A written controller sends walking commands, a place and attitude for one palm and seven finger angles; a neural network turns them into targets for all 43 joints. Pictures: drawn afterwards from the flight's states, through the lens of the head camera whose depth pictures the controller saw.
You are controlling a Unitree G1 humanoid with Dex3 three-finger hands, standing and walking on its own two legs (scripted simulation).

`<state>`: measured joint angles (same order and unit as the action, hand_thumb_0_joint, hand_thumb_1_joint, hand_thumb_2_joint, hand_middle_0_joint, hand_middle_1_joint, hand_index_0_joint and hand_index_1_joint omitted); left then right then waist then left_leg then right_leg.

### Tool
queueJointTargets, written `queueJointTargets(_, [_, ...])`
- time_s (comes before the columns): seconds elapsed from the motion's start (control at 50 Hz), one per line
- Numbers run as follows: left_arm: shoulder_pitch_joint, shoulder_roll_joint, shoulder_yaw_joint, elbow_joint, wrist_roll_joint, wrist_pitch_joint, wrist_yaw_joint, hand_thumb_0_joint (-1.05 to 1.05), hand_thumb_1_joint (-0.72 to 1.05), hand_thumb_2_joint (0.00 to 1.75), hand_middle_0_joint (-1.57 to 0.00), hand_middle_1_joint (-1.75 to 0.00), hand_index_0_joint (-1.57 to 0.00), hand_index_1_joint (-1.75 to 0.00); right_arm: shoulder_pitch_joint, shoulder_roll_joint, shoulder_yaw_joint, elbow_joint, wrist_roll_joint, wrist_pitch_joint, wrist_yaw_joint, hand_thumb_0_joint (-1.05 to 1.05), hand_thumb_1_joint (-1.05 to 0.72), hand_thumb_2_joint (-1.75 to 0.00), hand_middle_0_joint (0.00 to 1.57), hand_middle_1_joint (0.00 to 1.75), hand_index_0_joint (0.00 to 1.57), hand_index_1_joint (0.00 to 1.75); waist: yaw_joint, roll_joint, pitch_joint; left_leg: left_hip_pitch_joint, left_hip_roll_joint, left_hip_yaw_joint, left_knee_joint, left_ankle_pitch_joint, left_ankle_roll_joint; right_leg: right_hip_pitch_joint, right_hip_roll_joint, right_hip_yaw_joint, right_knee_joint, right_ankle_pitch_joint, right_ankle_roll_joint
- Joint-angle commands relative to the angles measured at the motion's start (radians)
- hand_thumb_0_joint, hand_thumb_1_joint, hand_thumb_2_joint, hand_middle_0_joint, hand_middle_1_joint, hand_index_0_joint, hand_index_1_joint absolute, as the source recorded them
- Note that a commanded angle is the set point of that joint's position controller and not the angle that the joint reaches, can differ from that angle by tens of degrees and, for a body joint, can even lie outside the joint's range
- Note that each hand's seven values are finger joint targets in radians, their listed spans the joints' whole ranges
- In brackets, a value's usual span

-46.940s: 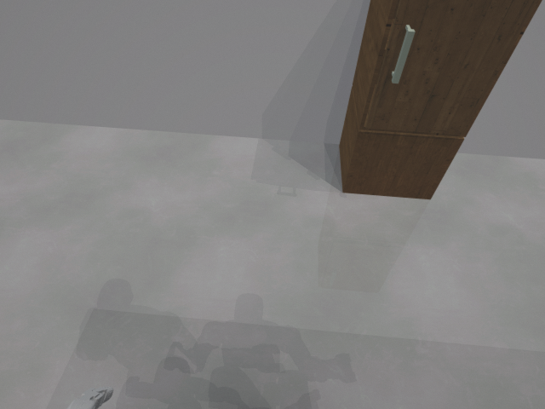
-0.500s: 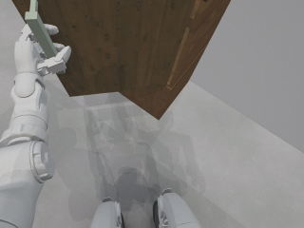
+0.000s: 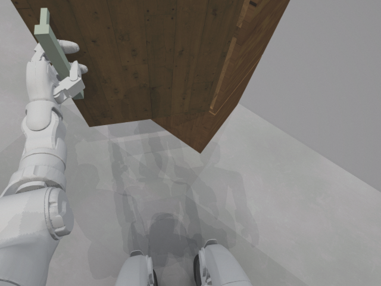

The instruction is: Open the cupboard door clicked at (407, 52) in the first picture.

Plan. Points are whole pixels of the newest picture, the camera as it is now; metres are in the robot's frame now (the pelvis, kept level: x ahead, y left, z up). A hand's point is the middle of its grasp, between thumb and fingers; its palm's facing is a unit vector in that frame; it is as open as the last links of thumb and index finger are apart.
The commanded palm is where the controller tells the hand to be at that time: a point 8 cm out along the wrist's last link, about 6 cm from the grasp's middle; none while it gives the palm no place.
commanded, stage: pull the door open along its arc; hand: left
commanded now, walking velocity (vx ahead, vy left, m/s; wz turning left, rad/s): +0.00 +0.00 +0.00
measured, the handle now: (63, 59) +0.57 +0.21 +0.06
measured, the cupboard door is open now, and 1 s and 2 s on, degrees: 47 87 86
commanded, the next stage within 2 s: open thumb and fingers to let go in 0.86 s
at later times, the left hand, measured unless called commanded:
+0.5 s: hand (116, 146) +0.37 +0.10 +0.06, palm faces +0.33 -0.94 +0.01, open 6.0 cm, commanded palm +0.31 +0.17 +0.06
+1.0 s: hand (160, 176) +0.31 +0.03 +0.06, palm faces +0.42 -0.91 -0.05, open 6.0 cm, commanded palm +0.27 +0.08 +0.06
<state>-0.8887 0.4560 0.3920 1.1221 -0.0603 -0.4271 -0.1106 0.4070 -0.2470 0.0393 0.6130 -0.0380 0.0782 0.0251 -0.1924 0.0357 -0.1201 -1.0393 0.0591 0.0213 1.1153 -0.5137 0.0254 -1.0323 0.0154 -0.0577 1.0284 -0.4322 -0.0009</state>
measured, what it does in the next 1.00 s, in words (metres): shifts its weight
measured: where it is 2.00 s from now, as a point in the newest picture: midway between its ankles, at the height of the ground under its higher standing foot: outside the picture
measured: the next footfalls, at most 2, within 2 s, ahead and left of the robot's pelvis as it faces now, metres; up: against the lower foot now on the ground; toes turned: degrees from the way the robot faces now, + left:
none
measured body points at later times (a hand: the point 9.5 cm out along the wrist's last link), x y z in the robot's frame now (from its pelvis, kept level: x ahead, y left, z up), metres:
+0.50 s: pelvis +0.01 -0.01 +0.02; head +0.09 -0.01 +0.46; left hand +0.35 +0.15 +0.06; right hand +0.16 -0.24 -0.09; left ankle +0.00 +0.10 -0.66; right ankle +0.02 -0.13 -0.66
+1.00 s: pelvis +0.01 -0.06 +0.02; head +0.07 -0.07 +0.47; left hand +0.28 +0.08 +0.07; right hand +0.19 -0.27 -0.09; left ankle +0.00 +0.10 -0.66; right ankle +0.02 -0.13 -0.66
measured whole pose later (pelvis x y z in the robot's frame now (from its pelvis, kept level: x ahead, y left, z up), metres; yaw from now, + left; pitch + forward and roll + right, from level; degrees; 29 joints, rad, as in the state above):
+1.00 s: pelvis +0.01 -0.06 +0.02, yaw +5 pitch +14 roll +1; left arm 0.06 -0.10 -0.22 0.24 0.12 -0.31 0.62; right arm 0.20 -0.18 -0.01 0.60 -0.09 -0.03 0.01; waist -0.03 0.03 -0.14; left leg -0.73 0.03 -0.03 0.96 -0.48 -0.05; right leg -0.75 0.00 -0.11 0.99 -0.48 -0.08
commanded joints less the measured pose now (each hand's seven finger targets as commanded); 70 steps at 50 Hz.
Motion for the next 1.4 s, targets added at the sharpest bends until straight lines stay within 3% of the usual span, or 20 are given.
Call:
queueJointTargets(0.0, [-0.231, 0.161, -0.001, -0.295, -0.031, -0.083, -0.012, 0.0, 0.9, 0.9, -0.4, -1.35, -0.4, -1.35, 0.154, -0.18, -0.08, -0.067, 0.005, -0.012, 0.0, 0.0, -0.9, -0.9, 0.2, 0.3, 0.2, 0.3, 0.05, 0.112, -0.552, 0.44, -0.032, -0.057, -0.135, 0.552, -0.014, 0.321, 0.039, 0.004, -0.097, 0.417, -0.018])
queueJointTargets(0.1, [0.022, 0.062, -0.041, -0.434, -0.068, -0.069, -0.004, 0.0, 0.9, 0.9, -0.4, -1.35, -0.4, -1.35, 0.11, -0.166, -0.091, -0.105, 0.023, -0.015, 0.009, 0.0, -0.9, -0.9, 0.2, 0.3, 0.2, 0.3, 0.093, 0.043, -0.5, 0.409, -0.038, -0.029, -0.179, 0.543, -0.008, 0.416, 0.036, 0.006, -0.125, 0.463, -0.017])
queueJointTargets(0.14, [0.149, 0.017, -0.067, -0.533, -0.079, -0.072, 0.004, 0.0, 0.9, 0.9, -0.4, -1.35, -0.4, -1.35, 0.093, -0.158, -0.097, -0.13, 0.03, -0.022, 0.013, 0.0, -0.9, -0.9, 0.2, 0.3, 0.2, 0.3, 0.118, 0.056, -0.504, 0.426, -0.041, -0.02, -0.193, 0.578, -0.008, 0.451, 0.034, 0.008, -0.127, 0.491, -0.021])
queueJointTargets(0.2, [0.315, -0.039, -0.097, -0.631, -0.097, -0.068, 0.02, 0.0, 0.9, 0.9, -0.4, -1.35, -0.4, -1.35, 0.054, -0.146, -0.1, -0.144, 0.04, -0.033, 0.017, 0.0, -0.9, -0.9, 0.2, 0.3, 0.2, 0.3, 0.137, -0.003, -0.429, 0.393, -0.04, -0.004, -0.221, 0.554, -0.007, 0.494, 0.027, 0.009, -0.143, 0.514, -0.018])
queueJointTargets(0.22, [0.335, -0.075, 0.018, -0.709, -0.159, -0.064, 0.156, 0.0, 0.9, 0.9, -0.4, -1.35, -0.4, -1.35, 0.014, -0.124, -0.099, -0.161, 0.029, -0.043, 0.018, 0.0, -0.9, -0.9, 0.2, 0.3, 0.2, 0.3, 0.205, 0.013, -0.418, 0.364, -0.046, 0.004, -0.237, 0.531, -0.021, 0.509, 0.027, -0.006, -0.147, 0.484, -0.018])
queueJointTargets(0.26, [0.464, -0.16, -0.06, -0.781, -0.119, -0.058, 0.278, 0.0, 0.9, 0.9, -0.4, -1.35, -0.4, -1.35, -0.017, -0.11, -0.093, -0.167, 0.021, -0.059, 0.03, 0.0, -0.9, -0.9, 0.2, 0.3, 0.2, 0.3, 0.204, 0.042, -0.395, 0.392, -0.042, -0.003, -0.243, 0.544, -0.033, 0.491, 0.022, -0.013, -0.139, 0.46, -0.022])
queueJointTargets(0.28, [0.535, -0.187, -0.074, -0.793, -0.103, -0.053, 0.317, 0.0, 0.9, 0.9, -0.4, -1.35, -0.4, -1.35, -0.021, -0.105, -0.091, -0.168, 0.016, -0.061, 0.036, 0.0, -0.9, -0.9, 0.2, 0.3, 0.2, 0.3, 0.21, 0.006, -0.38, 0.381, -0.042, -0.001, -0.244, 0.55, -0.034, 0.504, 0.019, -0.016, -0.134, 0.468, -0.024])
queueJointTargets(0.34, [0.552, -0.211, -0.112, -0.887, -0.018, -0.059, 0.449, 0.0, 0.9, 0.9, -0.4, -1.35, -0.4, -1.35, -0.051, -0.095, -0.093, -0.176, -0.005, -0.061, 0.037, 0.0, -0.9, -0.9, 0.2, 0.3, 0.2, 0.3, 0.21, -0.026, -0.366, 0.359, -0.046, 0.002, -0.234, 0.516, -0.032, 0.524, 0.008, -0.003, -0.119, 0.479, -0.029])
queueJointTargets(0.4, [0.582, -0.292, -0.197, -0.92, 0.078, -0.055, 0.559, 0.0, 0.9, 0.9, -0.4, -1.35, -0.4, -1.35, -0.092, -0.075, -0.092, -0.178, -0.024, -0.057, 0.035, 0.0, -0.9, -0.9, 0.2, 0.3, 0.2, 0.3, 0.21, -0.028, -0.345, 0.363, -0.05, 0.002, -0.234, 0.462, -0.032, 0.506, -0.004, 0.003, -0.118, 0.434, -0.029])
queueJointTargets(0.52, [0.62, -0.441, -0.322, -0.957, 0.116, -0.026, 0.678, 0.0, 0.9, 0.9, -0.4, -1.35, -0.4, -1.35, -0.172, -0.049, -0.088, -0.175, -0.034, -0.07, 0.009, 0.0, -0.9, -0.9, 0.2, 0.3, 0.2, 0.3, 0.202, -0.088, -0.345, 0.367, -0.062, -0.002, -0.234, 0.368, -0.032, 0.537, -0.012, 0.014, -0.151, 0.376, -0.025])
queueJointTargets(0.64, [0.683, -0.528, -0.426, -1.01, 0.159, 0.002, 0.729, 0.0, 0.9, 0.9, -0.4, -1.35, -0.4, -1.35, -0.216, -0.025, -0.082, -0.172, -0.046, -0.088, -0.003, 0.0, -0.9, -0.9, 0.2, 0.3, 0.2, 0.3, 0.198, -0.104, -0.336, 0.37, -0.069, -0.004, -0.226, 0.36, -0.027, 0.567, -0.022, 0.033, -0.175, 0.409, -0.023])
queueJointTargets(0.74, [0.775, -0.596, -0.518, -1.055, 0.182, 0.024, 0.723, 0.0, 0.9, 0.9, -0.4, -1.35, -0.4, -1.35, -0.237, -0.012, -0.079, -0.173, -0.051, -0.109, -0.008, 0.0, -0.9, -0.9, 0.2, 0.3, 0.2, 0.3, 0.19, -0.139, -0.324, 0.363, -0.073, -0.011, -0.225, 0.342, -0.029, 0.604, -0.042, 0.056, -0.198, 0.468, -0.012])
queueJointTargets(0.86, [0.85, -0.687, -0.634, -1.114, 0.205, 0.047, 0.721, 0.0, 0.9, 0.9, -0.4, -1.35, -0.4, -1.35, -0.264, 0.005, -0.071, -0.17, -0.053, -0.146, -0.004, 0.0, -0.9, -0.9, 0.2, 0.3, 0.2, 0.3, 0.176, -0.103, -0.276, 0.374, -0.075, -0.017, -0.216, 0.307, -0.031, 0.568, -0.057, 0.066, -0.218, 0.451, -0.006])
queueJointTargets(0.92, [0.774, -0.656, -0.61, -1.11, 0.205, 0.055, 0.738, 0.0, 0.9, 0.9, -0.4, -1.35, -0.4, -1.35, -0.267, 0.0, -0.071, -0.155, -0.056, -0.158, -0.012, 0.0, -0.9, -0.9, 0.2, 0.3, 0.2, 0.3, 0.165, -0.115, -0.273, 0.353, -0.079, -0.024, -0.198, 0.271, -0.033, 0.547, -0.069, 0.09, -0.23, 0.404, 0.001])
queueJointTargets(0.94, [0.675, -0.618, -0.579, -1.1, 0.205, 0.053, 0.751, 0.0, 0.9, 0.9, -0.4, -1.35, -0.4, -1.35, -0.27, -0.005, -0.069, -0.14, -0.055, -0.158, -0.02, 0.0, -0.9, -0.9, 0.2, 0.3, 0.2, 0.3, 0.149, -0.132, -0.248, 0.33, -0.08, -0.032, -0.189, 0.248, -0.031, 0.524, -0.072, 0.099, -0.238, 0.354, 0.001])
queueJointTargets(1.02, [0.676, -0.613, -0.546, -1.043, 0.188, 0.046, 0.755, 0.0, 0.62, 0.78, -0.38, -1.32, -0.38, -1.32, -0.284, 0.001, -0.071, -0.127, -0.058, -0.166, -0.031, 0.0, -0.9, -0.9, 0.2, 0.3, 0.2, 0.3, 0.167, -0.157, -0.282, 0.296, -0.088, -0.034, -0.177, 0.213, -0.032, 0.549, -0.092, 0.145, -0.256, 0.301, 0.011])
queueJointTargets(1.16, [0.648, -0.608, -0.548, -1.036, 0.18, 0.04, 0.728, 0.0, 0.13, 0.57, -0.35, -1.27, -0.35, -1.27, -0.272, -0.009, -0.08, -0.128, -0.054, -0.157, -0.033, 0.0, -0.9, -0.9, 0.2, 0.3, 0.2, 0.3, 0.167, -0.155, -0.336, 0.296, -0.086, -0.031, -0.18, 0.238, -0.029, 0.585, -0.096, 0.144, -0.235, 0.372, 0.014])
queueJointTargets(1.28, [0.586, -0.638, -0.573, -0.992, 0.182, 0.031, 0.73, 0.0, -0.29, 0.39, -0.32, -1.22, -0.32, -1.22, -0.277, -0.013, -0.079, -0.127, -0.054, -0.163, -0.031, 0.0, -0.9, -0.9, 0.2, 0.3, 0.2, 0.3, 0.152, -0.151, -0.273, 0.31, -0.083, -0.03, -0.184, 0.196, -0.023, 0.496, -0.08, 0.111, -0.246, 0.229, 0.004])
queueJointTargets(1.34, [0.58, -0.617, -0.552, -0.973, 0.182, 0.029, 0.735, 0.0, -0.5, 0.3, -0.3, -1.2, -0.3, -1.2, -0.283, -0.017, -0.08, -0.131, -0.053, -0.161, -0.034, 0.0, -0.9, -0.9, 0.2, 0.3, 0.2, 0.3, 0.162, -0.153, -0.281, 0.306, -0.085, -0.032, -0.187, 0.187, -0.021, 0.491, -0.073, 0.107, -0.246, 0.179, -0.005])
queueJointTargets(1.38, [0.575, -0.622, -0.549, -0.966, 0.179, 0.029, 0.74, 0.0, -0.5, 0.3, -0.3, -1.2, -0.3, -1.2, -0.279, -0.014, -0.079, -0.132, -0.054, -0.16, -0.033, 0.0, -0.9, -0.9, 0.2, 0.3, 0.2, 0.3, 0.169, -0.151, -0.292, 0.307, -0.086, -0.029, -0.189, 0.192, -0.022, 0.498, -0.072, 0.104, -0.241, 0.183, -0.006])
